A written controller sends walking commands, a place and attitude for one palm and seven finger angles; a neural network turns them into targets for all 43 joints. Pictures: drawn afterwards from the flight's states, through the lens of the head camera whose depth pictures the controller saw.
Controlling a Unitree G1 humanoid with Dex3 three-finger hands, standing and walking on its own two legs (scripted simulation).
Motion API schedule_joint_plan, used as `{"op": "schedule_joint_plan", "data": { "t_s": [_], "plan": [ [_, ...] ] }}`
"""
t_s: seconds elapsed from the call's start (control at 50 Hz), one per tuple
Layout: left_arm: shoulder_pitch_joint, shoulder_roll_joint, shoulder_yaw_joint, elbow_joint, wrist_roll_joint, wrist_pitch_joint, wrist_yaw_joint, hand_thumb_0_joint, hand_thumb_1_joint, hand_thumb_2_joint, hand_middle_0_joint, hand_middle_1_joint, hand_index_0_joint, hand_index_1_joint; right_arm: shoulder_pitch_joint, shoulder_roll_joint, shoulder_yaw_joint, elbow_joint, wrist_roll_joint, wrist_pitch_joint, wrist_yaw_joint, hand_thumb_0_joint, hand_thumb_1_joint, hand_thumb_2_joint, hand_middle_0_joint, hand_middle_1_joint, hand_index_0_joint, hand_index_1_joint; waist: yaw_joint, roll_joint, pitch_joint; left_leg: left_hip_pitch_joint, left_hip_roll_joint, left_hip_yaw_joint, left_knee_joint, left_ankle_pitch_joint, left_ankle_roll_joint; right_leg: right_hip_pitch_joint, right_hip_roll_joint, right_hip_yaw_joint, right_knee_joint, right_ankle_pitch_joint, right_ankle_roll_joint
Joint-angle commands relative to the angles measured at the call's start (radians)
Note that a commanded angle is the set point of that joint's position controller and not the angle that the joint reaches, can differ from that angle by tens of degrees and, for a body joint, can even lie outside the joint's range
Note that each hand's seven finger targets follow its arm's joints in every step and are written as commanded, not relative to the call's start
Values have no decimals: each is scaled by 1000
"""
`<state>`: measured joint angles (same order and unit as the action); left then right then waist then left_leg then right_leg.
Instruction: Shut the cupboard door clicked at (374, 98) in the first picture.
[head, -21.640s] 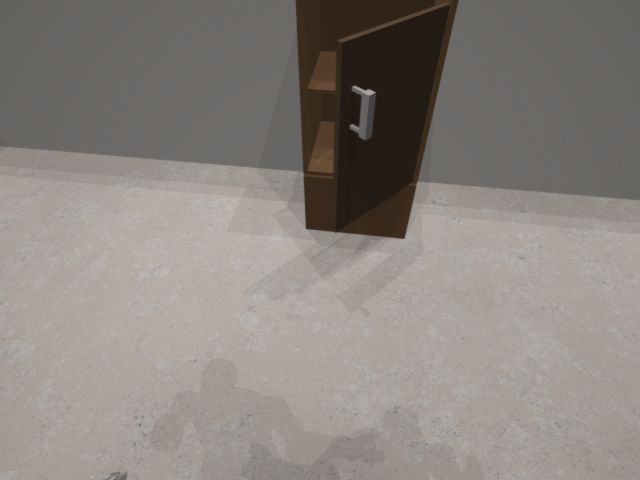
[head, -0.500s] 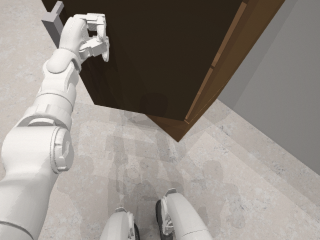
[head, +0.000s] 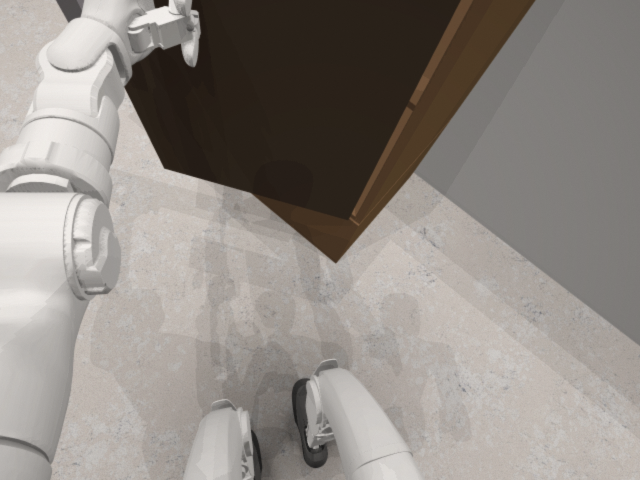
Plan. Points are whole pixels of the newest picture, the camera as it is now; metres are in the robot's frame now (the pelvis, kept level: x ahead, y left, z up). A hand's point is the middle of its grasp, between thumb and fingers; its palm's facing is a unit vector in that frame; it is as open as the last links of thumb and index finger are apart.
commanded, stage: pull the fist back off the door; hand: left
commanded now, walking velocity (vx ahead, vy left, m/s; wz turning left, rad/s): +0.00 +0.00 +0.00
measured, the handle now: out of the picture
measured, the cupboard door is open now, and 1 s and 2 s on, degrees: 26 19 19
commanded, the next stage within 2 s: draw the hand back to the body in 0.98 s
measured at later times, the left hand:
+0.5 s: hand (218, 22) +0.60 +0.00 +0.10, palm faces -0.02 -1.00 -0.02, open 3.1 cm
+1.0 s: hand (219, 90) +0.51 +0.01 +0.10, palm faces -0.04 -1.00 -0.05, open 3.1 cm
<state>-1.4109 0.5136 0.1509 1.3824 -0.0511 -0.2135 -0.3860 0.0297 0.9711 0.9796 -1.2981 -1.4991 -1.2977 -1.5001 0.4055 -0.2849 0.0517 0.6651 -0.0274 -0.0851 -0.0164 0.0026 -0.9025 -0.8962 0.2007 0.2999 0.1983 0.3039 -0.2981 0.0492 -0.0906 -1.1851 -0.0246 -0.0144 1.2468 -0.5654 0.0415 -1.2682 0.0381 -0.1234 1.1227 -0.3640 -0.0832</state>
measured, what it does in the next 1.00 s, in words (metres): stands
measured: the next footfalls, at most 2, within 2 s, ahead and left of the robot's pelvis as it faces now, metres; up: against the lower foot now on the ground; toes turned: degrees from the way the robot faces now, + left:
none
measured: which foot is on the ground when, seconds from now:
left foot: down 0.00-1.00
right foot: down 0.00-1.00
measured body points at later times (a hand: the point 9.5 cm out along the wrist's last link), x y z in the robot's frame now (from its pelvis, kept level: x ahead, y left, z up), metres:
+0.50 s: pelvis +0.02 +0.00 +0.02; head +0.20 -0.01 +0.43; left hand +0.60 +0.06 +0.10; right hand -0.05 -0.22 -0.10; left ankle +0.00 +0.09 -0.63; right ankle +0.08 -0.08 -0.63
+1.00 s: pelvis +0.03 +0.00 +0.03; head +0.15 -0.01 +0.47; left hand +0.51 +0.07 +0.11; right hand +0.07 -0.26 -0.09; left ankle +0.00 +0.09 -0.63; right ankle +0.08 -0.08 -0.63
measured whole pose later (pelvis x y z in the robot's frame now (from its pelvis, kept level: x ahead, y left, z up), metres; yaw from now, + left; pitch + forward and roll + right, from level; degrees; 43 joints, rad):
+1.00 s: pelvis +0.03 +0.00 +0.03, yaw +1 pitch +22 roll +0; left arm -0.92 0.07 0.09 1.14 0.02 -0.50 0.24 0.01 0.90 0.90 -1.30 -1.50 -1.30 -1.50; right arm 0.32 -0.26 -0.03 0.62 -0.06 0.02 0.08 0.00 -0.91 -0.90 0.20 0.30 0.19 0.30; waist -0.15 0.04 -0.13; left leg -0.91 -0.05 0.01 1.07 -0.54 0.04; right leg -1.02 0.02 -0.08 1.02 -0.38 -0.07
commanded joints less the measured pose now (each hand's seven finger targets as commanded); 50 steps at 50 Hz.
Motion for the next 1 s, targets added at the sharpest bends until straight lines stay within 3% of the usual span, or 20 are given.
{"op": "schedule_joint_plan", "data": {
  "t_s": [0.0, 0.04, 0.08, 0.1, 0.12, 0.16, 0.2, 0.24, 0.3, 0.36, 0.4, 0.5, 0.58, 0.64, 0.7, 0.76, 0.84, 0.88, 0.92, 0.98],
  "plan": [
    [-651, 49, -3, -227, -10, -72, -11, 0, 900, 900, -1300, -1500, -1300, -1500, 251, -190, -65, 0, -10, -23, -13, 0, -900, -900, 200, 300, 200, 300, -114, 169, -608, 287, 22, -87, -111, 312, 16, 365, -2, 132, -112, 177, 39],
    [-671, 11, -26, -225, -5, -69, -13, 0, 900, 900, -1300, -1500, -1300, -1500, 256, -192, -66, 3, -13, -26, -11, 0, -900, -900, 200, 300, 200, 300, -124, 184, -614, 325, 25, -102, -105, 338, 20, 315, 2, 118, -99, 186, 37],
    [-685, 50, -7, -203, 4, -55, -13, 0, 900, 900, -1300, -1500, -1300, -1500, 263, -197, -65, 13, -14, -23, -12, 0, -900, -900, 200, 300, 200, 300, -135, 169, -613, 306, 28, -102, -98, 323, 18, 314, 1, 115, -99, 172, 41],
    [-655, 115, 219, -185, -60, -35, 193, 0, 900, 900, -1300, -1500, -1300, -1500, 307, -177, -47, -32, -37, -26, 1, 0, -900, -900, 200, 300, 200, 300, -78, 216, -606, 231, 36, -105, -114, 285, 1, 320, -5, 134, -108, 120, 41],
    [-601, 52, 177, -152, -32, -25, 299, 0, 900, 900, -1300, -1500, -1300, -1500, 294, -169, -43, -38, -46, -23, 23, 0, -900, -900, 200, 300, 200, 300, -78, 211, -594, 224, 44, -118, -127, 265, -8, 318, -15, 140, -104, 100, 42],
    [-586, -9, 209, -170, 2, -60, 473, 0, 900, 900, -1300, -1500, -1300, -1500, 311, -163, -57, -47, -76, -17, 59, 0, -900, -900, 200, 300, 200, 300, -81, 141, -608, 227, 44, -116, -117, 290, -10, 327, -20, 139, -103, 136, 57],
    [-579, -38, 199, -253, 105, -146, 641, 0, 900, 900, -1300, -1500, -1300, -1500, 316, -156, -70, -56, -109, -12, 103, 0, -900, -900, 200, 300, 200, 300, -51, 206, -684, 283, 40, -104, -100, 363, -22, 320, -23, 138, -80, 208, 59],
    [-578, -60, 128, -258, 219, -208, 704, 0, 900, 900, -1300, -1500, -1300, -1500, 339, -164, -93, -34, -118, 3, 133, 0, -900, -900, 200, 300, 200, 300, -70, 175, -729, 341, 43, -119, -95, 431, -24, 315, -15, 116, -68, 268, 68],
    [-531, -54, 83, -255, 227, -212, 655, 0, 900, 900, -1300, -1500, -1300, -1500, 352, -168, -110, -26, -94, 36, 143, 0, -900, -900, 200, 300, 200, 300, -63, 115, -750, 313, 27, -88, -139, 404, -17, 468, -14, 125, -109, 316, 68],
    [-490, -26, 135, -300, 152, -186, 598, 0, 900, 900, -1300, -1500, -1300, -1500, 343, -161, -106, -48, -70, 58, 130, 0, -900, -900, 200, 300, 200, 300, -23, 132, -784, 326, 14, -67, -181, 402, -17, 576, -14, 135, -134, 357, 62],
    [-416, -15, 174, -292, 111, -185, 588, 0, 900, 900, -1300, -1500, -1300, -1500, 331, -152, -100, -60, -63, 65, 123, 0, -900, -900, 200, 300, 200, 300, -7, 60, -725, 274, 9, -48, -209, 367, -12, 645, -14, 144, -158, 358, 65],
    [-230, -119, 130, -333, 102, -280, 603, 0, 900, 900, -1300, -1500, -1300, -1500, 304, -133, -105, -66, -65, 59, 128, 0, -900, -900, 200, 300, 200, 300, 29, 11, -625, 274, 3, -23, -240, 377, -10, 682, -15, 149, -180, 395, 61],
    [-67, -206, 73, -313, 99, -292, 587, 0, 900, 900, -1300, -1500, -1300, -1500, 281, -129, -116, -67, -52, 71, 131, 0, -900, -900, 200, 300, 200, 300, 53, -35, -560, 275, -6, -1, -262, 377, -10, 711, -17, 148, -200, 418, 60],
    [-75, -257, 36, -350, 74, -291, 579, 0, 900, 900, -1300, -1500, -1300, -1500, 253, -127, -118, -75, -43, 82, 124, 0, -900, -900, 200, 300, 200, 300, 52, -36, -508, 288, -15, 7, -278, 340, -6, 706, -19, 153, -224, 379, 59],
    [-71, -289, 11, -452, 56, -328, 582, 0, 900, 900, -1300, -1500, -1300, -1500, 217, -115, -124, -82, -43, 82, 117, 0, -900, -900, 200, 300, 200, 300, 69, -6, -563, 341, -17, 8, -277, 371, -10, 726, -24, 152, -212, 409, 59],
    [-51, -316, -19, -505, 62, -371, 591, 0, 900, 900, -1300, -1500, -1300, -1500, 196, -111, -132, -73, -41, 78, 111, 0, -900, -900, 200, 300, 200, 300, 76, 5, -584, 402, -12, -1, -274, 407, -14, 704, -26, 143, -198, 422, 61],
    [-17, -383, -87, -505, 75, -371, 605, 0, 900, 900, -1300, -1500, -1300, -1500, 157, -109, -130, -78, -35, 84, 104, 0, -900, -900, 200, 300, 200, 300, 74, 1, -542, 425, -12, -5, -286, 391, -14, 668, -27, 132, -201, 382, 61],
    [21, -357, -58, -488, 69, -361, 617, 0, 900, 900, -1300, -1500, -1300, -1500, 138, -111, -130, -77, -34, 88, 98, 0, -900, -900, 200, 300, 200, 300, 88, -42, -531, 396, -14, -3, -298, 356, -14, 700, -29, 136, -210, 359, 63],
    [-4, -364, -62, -459, 68, -350, 627, 0, 900, 900, -1300, -1500, -1300, -1500, 115, -107, -125, -75, -32, 92, 91, 0, -900, -900, 200, 300, 200, 300, 77, -69, -487, 360, -18, -1, -303, 308, -10, 696, -31, 138, -221, 324, 66],
    [-63, -357, -61, -470, 76, -366, 644, 0, 900, 900, -1300, -1500, -1300, -1500, 99, -105, -120, -73, -38, 89, 83, 0, -900, -900, 200, 300, 200, 300, 70, -50, -517, 366, -21, -6, -297, 300, -9, 687, -34, 141, -210, 316, 66]
  ]
}}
